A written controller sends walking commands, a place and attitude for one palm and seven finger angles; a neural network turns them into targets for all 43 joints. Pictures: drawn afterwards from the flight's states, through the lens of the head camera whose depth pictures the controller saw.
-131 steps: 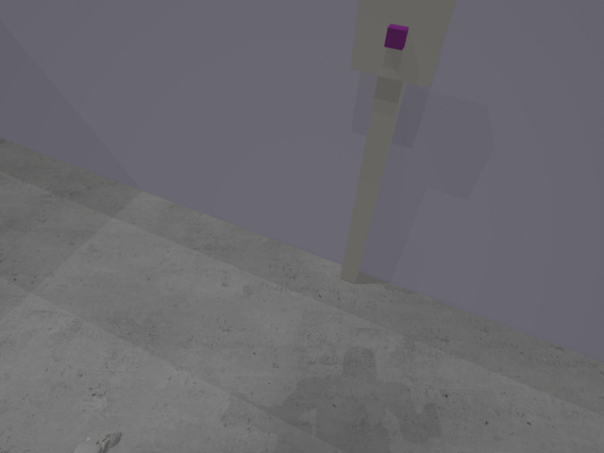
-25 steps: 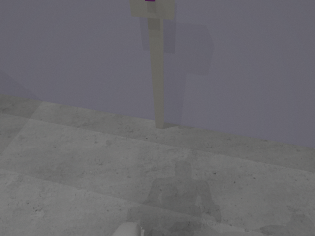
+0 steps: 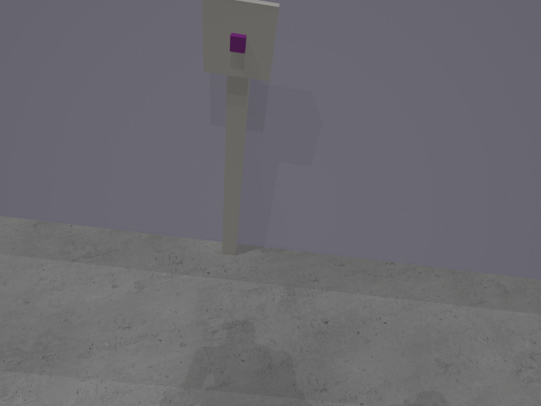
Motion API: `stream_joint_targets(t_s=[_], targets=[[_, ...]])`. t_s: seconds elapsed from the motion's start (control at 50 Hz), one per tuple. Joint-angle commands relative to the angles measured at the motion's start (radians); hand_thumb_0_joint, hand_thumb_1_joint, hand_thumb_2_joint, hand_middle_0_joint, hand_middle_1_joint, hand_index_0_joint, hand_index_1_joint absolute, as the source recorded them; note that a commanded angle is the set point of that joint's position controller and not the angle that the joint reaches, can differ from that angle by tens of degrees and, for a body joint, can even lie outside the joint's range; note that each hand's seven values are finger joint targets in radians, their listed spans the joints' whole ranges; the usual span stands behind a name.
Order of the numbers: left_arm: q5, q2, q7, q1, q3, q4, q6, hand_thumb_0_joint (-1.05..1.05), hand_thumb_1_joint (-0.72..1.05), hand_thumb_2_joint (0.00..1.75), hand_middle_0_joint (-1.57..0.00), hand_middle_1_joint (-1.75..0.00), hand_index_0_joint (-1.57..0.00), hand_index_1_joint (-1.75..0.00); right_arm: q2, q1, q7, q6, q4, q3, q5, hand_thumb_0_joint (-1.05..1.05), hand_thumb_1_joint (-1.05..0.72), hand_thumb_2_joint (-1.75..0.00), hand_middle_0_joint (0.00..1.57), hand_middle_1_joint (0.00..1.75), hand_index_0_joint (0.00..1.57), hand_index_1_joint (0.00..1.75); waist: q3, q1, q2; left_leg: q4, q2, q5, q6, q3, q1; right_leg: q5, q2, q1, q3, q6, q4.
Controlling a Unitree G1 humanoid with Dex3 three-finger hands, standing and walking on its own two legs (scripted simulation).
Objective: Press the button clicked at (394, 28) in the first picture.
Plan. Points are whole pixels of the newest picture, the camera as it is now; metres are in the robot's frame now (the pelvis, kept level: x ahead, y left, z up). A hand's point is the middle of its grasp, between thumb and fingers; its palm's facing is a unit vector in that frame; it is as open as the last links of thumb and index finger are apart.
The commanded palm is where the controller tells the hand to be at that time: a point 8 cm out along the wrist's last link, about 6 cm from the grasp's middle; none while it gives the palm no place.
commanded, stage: take the last steps up to it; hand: left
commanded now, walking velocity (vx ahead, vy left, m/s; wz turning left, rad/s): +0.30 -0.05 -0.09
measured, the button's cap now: (238, 42) +0.88 +0.15 +0.17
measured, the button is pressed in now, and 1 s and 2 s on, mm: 0 0 0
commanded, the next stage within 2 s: come to a stop and stand still in 0.90 s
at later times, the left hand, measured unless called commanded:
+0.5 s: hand (222, 358) +0.26 +0.09 -0.18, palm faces -0.07 -0.99 -0.12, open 7.4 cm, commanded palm none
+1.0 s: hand (179, 355) +0.26 +0.17 -0.20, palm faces +0.05 -0.99 -0.13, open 7.4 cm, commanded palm none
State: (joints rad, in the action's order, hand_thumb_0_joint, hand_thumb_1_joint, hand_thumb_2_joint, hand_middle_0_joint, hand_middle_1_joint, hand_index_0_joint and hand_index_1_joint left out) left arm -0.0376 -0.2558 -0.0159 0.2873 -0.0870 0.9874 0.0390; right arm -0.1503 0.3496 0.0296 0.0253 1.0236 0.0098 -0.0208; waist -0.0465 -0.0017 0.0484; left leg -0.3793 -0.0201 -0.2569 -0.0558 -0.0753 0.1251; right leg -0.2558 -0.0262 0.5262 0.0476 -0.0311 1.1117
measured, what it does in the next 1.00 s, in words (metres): walks ahead: right foot, then left foot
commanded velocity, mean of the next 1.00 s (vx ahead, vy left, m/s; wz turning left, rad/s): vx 0.25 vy -0.01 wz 0.01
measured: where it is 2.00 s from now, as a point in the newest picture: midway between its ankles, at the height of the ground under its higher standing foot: outside the picture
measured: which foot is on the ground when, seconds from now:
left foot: down 0.00-0.44, up 0.46-0.82, down 0.84-1.00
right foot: up 0.00-0.40, down 0.42-0.86, up 0.88-1.00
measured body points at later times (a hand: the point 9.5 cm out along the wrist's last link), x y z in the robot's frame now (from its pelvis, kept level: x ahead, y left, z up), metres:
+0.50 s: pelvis +0.13 -0.06 -0.02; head +0.16 -0.05 +0.43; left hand +0.26 +0.14 -0.17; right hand -0.04 -0.23 -0.16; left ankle -0.01 +0.06 -0.70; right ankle +0.15 -0.16 -0.75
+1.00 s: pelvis +0.31 +0.00 -0.01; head +0.32 +0.04 +0.43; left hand +0.26 +0.22 -0.19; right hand +0.39 -0.23 -0.14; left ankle +0.36 +0.07 -0.75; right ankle +0.23 -0.13 -0.65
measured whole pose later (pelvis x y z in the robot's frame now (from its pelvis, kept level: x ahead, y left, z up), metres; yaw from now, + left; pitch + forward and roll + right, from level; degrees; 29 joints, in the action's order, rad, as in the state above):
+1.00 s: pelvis +0.31 +0.00 -0.01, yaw -2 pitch -2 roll -2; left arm -0.02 -0.17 0.01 0.36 -0.05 1.14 -0.01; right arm -0.14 0.18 0.02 0.07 1.00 0.03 -0.02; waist 0.06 0.03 0.04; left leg -0.55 -0.07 -0.24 -0.07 -0.21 0.28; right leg -0.43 0.07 0.36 -0.08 -0.01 1.17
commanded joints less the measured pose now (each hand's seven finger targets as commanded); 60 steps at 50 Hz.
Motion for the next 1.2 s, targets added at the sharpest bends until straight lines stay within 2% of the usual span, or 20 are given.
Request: stream_joint_targets(t_s=[0.0,0.14,0.26,0.32,0.36,0.38,0.4,0.42,0.44,0.5,0.58,0.76,0.8,0.82,0.84,0.86,0.92,1.0,1.08,1.18], targets=[[0.002,-0.010,-0.005,-0.020,0.005,-0.041,-0.023,0.00,0.90,0.90,-0.20,-0.30,-0.20,-0.30,-0.135,0.105,0.017,0.038,0.002,0.038,0.002,0.00,-0.90,-0.90,0.20,0.30,0.20,0.30,0.178,-0.019,-0.168,0.240,-0.234,-0.136,-0.019,0.243,-0.020,0.069,0.052,0.209,0.007,-0.005,0.032],[0.005,0.020,-0.013,-0.137,0.025,-0.046,-0.035,0.00,0.90,0.90,-0.20,-0.30,-0.20,-0.30,-0.117,0.232,0.018,0.050,0.081,0.038,-0.005,0.00,-0.90,-0.90,0.20,0.30,0.20,0.30,0.180,-0.059,-0.148,0.230,-0.290,0.064,-0.109,0.227,-0.135,0.029,0.124,0.204,-0.070,-0.010,-0.188],[0.011,0.061,-0.013,-0.241,0.041,-0.052,-0.055,0.00,0.90,0.90,-0.20,-0.30,-0.20,-0.30,-0.104,0.292,0.014,0.043,0.138,0.037,-0.015,0.00,-0.90,-0.90,0.20,0.30,0.20,0.30,0.177,-0.085,-0.189,0.167,-0.274,0.265,-0.112,0.159,-0.136,-0.036,0.103,0.082,-0.151,0.018,-0.385],[0.014,0.073,-0.009,-0.232,0.039,-0.044,-0.066,0.00,0.90,0.90,-0.20,-0.30,-0.20,-0.30,-0.101,0.279,0.013,0.040,0.150,0.037,-0.016,0.00,-0.90,-0.90,0.20,0.30,0.20,0.30,0.174,-0.066,-0.203,0.122,-0.263,0.322,-0.095,0.131,-0.081,-0.029,0.076,-0.050,-0.179,0.038,-0.491],[0.012,0.050,-0.004,-0.105,0.032,0.001,-0.080,0.00,0.90,0.90,-0.20,-0.30,-0.20,-0.30,-0.103,0.266,0.011,0.039,0.155,0.037,-0.006,0.00,-0.90,-0.90,0.20,0.30,0.20,0.30,0.082,-0.003,-0.148,-0.036,-0.216,0.447,-0.054,0.071,-0.049,0.059,0.031,-0.287,-0.216,0.055,-0.641],[0.010,0.013,0.003,0.014,0.021,0.043,-0.091,0.00,0.90,0.90,-0.20,-0.30,-0.20,-0.30,-0.089,0.263,0.006,0.044,0.153,0.038,0.004,0.00,-0.90,-0.90,0.20,0.30,0.20,0.30,0.010,0.050,-0.108,-0.178,-0.193,0.449,-0.021,0.035,0.057,0.117,0.077,-0.513,-0.165,0.081,-0.653],[0.005,-0.066,0.016,0.168,0.000,0.087,-0.106,0.00,0.90,0.90,-0.20,-0.30,-0.20,-0.30,-0.058,0.252,-0.006,0.051,0.129,0.033,0.014,0.00,-0.90,-0.90,0.20,0.30,0.20,0.30,-0.089,0.113,0.033,-0.411,-0.128,0.246,0.023,-0.033,0.280,0.090,0.273,-0.773,0.036,0.150,-0.674],[0.016,-0.156,0.028,0.280,-0.021,0.115,-0.111,0.00,0.90,0.90,-0.20,-0.30,-0.20,-0.30,-0.023,0.243,-0.003,0.054,0.090,0.024,0.016,0.00,-0.90,-0.90,0.20,0.30,0.20,0.30,-0.171,0.119,0.202,-0.711,-0.012,-0.319,0.057,-0.051,0.494,0.216,0.504,-0.915,0.382,0.243,-0.755],[0.028,-0.153,0.032,0.272,-0.017,0.118,-0.106,0.00,0.90,0.90,-0.20,-0.30,-0.20,-0.30,-0.061,0.165,-0.004,0.046,0.075,0.035,0.012,0.00,-0.90,-0.90,0.20,0.30,0.20,0.30,-0.100,0.134,0.097,-0.839,-0.045,-0.324,0.039,0.044,0.536,0.228,0.509,-0.807,0.363,0.267,-0.803],[0.021,-0.010,0.040,0.083,0.017,0.087,-0.111,0.00,0.90,0.90,-0.20,-0.30,-0.20,-0.30,-0.011,0.066,-0.016,0.026,0.057,0.043,0.004,0.00,-0.90,-0.90,0.20,0.30,0.20,0.30,0.128,0.048,-0.014,-0.850,-0.138,-0.133,0.048,0.065,0.524,0.143,0.419,-0.456,0.170,0.208,-0.884],[0.007,0.065,0.043,0.039,0.034,0.063,-0.125,0.00,0.90,0.90,-0.20,-0.30,-0.20,-0.30,0.046,0.114,-0.030,-0.009,0.055,0.047,-0.008,0.00,-0.90,-0.90,0.20,0.30,0.20,0.30,0.166,-0.035,0.035,-0.683,-0.136,-0.039,0.080,0.013,0.408,0.248,0.320,-0.263,-0.074,0.163,-0.915],[0.005,-0.046,0.035,0.082,0.025,0.082,-0.117,0.00,0.90,0.90,-0.20,-0.30,-0.20,-0.30,-0.043,-0.127,-0.063,0.012,-0.056,0.051,-0.004,0.00,-0.90,-0.90,0.20,0.30,0.20,0.30,0.178,0.001,0.090,-0.290,-0.094,0.033,0.063,-0.062,0.285,0.236,0.308,-0.339,-0.083,0.148,-0.842],[0.012,-0.052,0.037,0.082,0.022,0.085,-0.110,0.00,0.90,0.90,-0.20,-0.30,-0.20,-0.30,-0.084,-0.011,-0.052,0.022,-0.018,0.058,-0.011,0.00,-0.90,-0.90,0.20,0.30,0.20,0.30,0.109,-0.065,0.004,-0.156,-0.050,0.093,0.053,-0.084,0.062,0.353,0.257,-0.316,-0.137,0.116,-0.627],[0.019,-0.024,0.033,0.113,0.026,0.080,-0.106,0.00,0.90,0.90,-0.20,-0.30,-0.20,-0.30,-0.162,0.117,-0.042,0.032,0.014,0.074,-0.021,0.00,-0.90,-0.90,0.20,0.30,0.20,0.30,-0.010,-0.102,-0.153,-0.093,-0.140,0.203,0.020,0.025,-0.144,0.263,0.180,-0.243,-0.197,0.069,-0.385],[0.033,0.031,0.025,0.150,0.037,0.064,-0.104,0.00,0.90,0.90,-0.20,-0.30,-0.20,-0.30,-0.276,0.200,-0.028,0.035,0.032,0.096,-0.021,0.00,-0.90,-0.90,0.20,0.30,0.20,0.30,-0.105,-0.111,-0.418,-0.012,-0.395,0.371,-0.083,0.345,-0.316,-0.251,0.044,-0.035,-0.244,0.022,-0.085],[0.025,0.005,0.030,0.101,0.039,0.032,-0.100,0.00,0.90,0.90,-0.20,-0.30,-0.20,-0.30,-0.296,0.216,-0.020,0.022,0.038,0.090,-0.005,0.00,-0.90,-0.90,0.20,0.30,0.20,0.30,-0.097,-0.115,-0.393,0.046,-0.450,0.374,-0.134,0.406,-0.278,-0.383,0.043,0.007,-0.135,0.039,0.084],[0.017,0.015,0.021,0.038,0.029,0.063,-0.092,0.00,0.90,0.90,-0.20,-0.30,-0.20,-0.30,-0.153,0.018,-0.005,0.038,-0.001,0.049,-0.003,0.00,-0.90,-0.90,0.20,0.30,0.20,0.30,0.069,-0.052,-0.186,0.093,-0.358,0.391,-0.092,0.216,-0.034,-0.169,0.140,0.035,-0.065,0.032,0.148],[0.015,0.083,0.025,0.141,0.040,0.116,-0.053,0.00,0.90,0.90,-0.20,-0.30,-0.20,-0.30,-0.091,-0.044,0.002,0.050,0.015,0.030,0.007,0.00,-0.90,-0.90,0.20,0.30,0.20,0.30,0.062,0.021,-0.149,0.135,-0.279,0.476,-0.046,0.025,0.092,-0.045,0.146,-0.094,-0.077,0.000,0.019],[0.017,0.090,0.044,0.136,0.041,0.112,-0.016,0.00,0.90,0.90,-0.20,-0.30,-0.20,-0.30,-0.095,-0.054,0.018,0.032,0.023,0.029,0.006,0.00,-0.90,-0.90,0.20,0.30,0.20,0.30,0.043,0.029,-0.099,0.096,-0.294,0.692,-0.052,0.007,0.075,-0.005,0.126,-0.138,-0.071,-0.019,-0.135],[0.013,0.056,0.050,0.033,0.029,0.053,0.008,0.00,0.90,0.90,-0.20,-0.30,-0.20,-0.30,-0.118,-0.033,0.025,-0.003,0.047,0.053,0.003,0.00,-0.90,-0.90,0.20,0.30,0.20,0.30,0.101,-0.001,-0.197,0.061,-0.314,0.661,-0.097,0.033,0.067,-0.085,0.106,-0.122,-0.089,-0.012,-0.234]])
